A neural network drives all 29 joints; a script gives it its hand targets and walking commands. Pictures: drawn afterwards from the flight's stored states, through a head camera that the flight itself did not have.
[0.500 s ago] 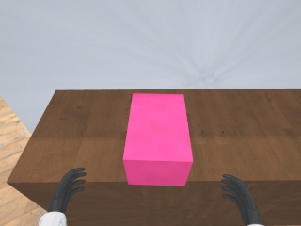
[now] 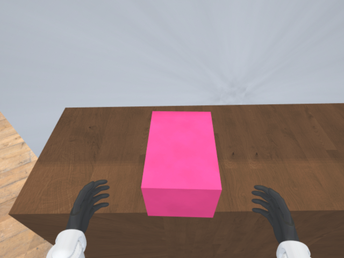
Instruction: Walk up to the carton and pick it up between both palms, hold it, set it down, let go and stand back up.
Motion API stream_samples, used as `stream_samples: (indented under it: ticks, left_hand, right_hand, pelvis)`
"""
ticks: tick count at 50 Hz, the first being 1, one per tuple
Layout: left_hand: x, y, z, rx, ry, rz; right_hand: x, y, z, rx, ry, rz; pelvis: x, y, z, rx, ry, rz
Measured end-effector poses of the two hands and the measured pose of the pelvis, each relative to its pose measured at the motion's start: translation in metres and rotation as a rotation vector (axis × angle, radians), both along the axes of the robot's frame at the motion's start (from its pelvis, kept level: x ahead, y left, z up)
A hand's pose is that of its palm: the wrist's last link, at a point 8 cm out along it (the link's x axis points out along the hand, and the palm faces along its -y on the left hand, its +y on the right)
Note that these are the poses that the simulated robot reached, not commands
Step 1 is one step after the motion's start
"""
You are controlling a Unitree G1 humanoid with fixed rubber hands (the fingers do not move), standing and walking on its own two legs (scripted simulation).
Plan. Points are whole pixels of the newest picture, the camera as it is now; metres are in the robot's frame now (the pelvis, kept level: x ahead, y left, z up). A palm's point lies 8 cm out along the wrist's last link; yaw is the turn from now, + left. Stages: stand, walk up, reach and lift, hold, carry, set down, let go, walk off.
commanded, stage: reach and lift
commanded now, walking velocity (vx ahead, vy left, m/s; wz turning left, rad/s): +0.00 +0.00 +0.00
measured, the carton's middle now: (180, 161) +0.41 +0.00 -0.04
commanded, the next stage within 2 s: none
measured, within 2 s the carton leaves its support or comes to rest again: neither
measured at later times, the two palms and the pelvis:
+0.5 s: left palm (86, 166) +0.31 +0.22 +0.09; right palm (264, 176) +0.30 -0.18 +0.06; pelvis +0.00 +0.00 +0.00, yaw +0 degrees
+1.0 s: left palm (90, 127) +0.39 +0.21 +0.13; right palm (250, 139) +0.37 -0.16 +0.09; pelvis +0.00 +0.00 +0.00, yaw +0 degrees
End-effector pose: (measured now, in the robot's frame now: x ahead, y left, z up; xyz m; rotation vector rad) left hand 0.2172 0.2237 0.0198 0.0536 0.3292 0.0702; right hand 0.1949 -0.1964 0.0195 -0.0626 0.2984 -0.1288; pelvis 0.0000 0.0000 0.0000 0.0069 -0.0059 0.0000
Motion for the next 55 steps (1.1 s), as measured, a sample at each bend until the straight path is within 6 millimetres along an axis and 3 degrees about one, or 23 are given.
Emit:
stream_samples:
  ticks: [9,18,28,55]
  left_hand:
    - [0.04,-0.009,0.018,0.009,-0.02,-0.031]
    - [0.068,-0.005,0.041,0.03,-0.045,-0.034]
    - [0.105,-0.008,0.076,0.024,-0.098,-0.047]
    - [0.183,-0.009,0.117,0.015,-0.088,-0.007]
  right_hand:
    - [0.039,0.003,0.014,0.009,-0.044,-0.004]
    - [0.074,0.008,0.026,0.028,-0.074,-0.012]
    - [0.113,0.019,0.042,0.021,-0.084,0.008]
    - [0.192,0.038,0.077,0.01,-0.055,0.017]
  pelvis:
    - [0.005,-0.002,0.0,0.002,0.007,0.0]
    - [0.005,-0.001,0.0,0.002,0.007,0.0]
    - [0.001,-0.001,0.0,0.001,0.002,0.0]
    - [0.002,0.0,0.001,0.001,0.004,0.0]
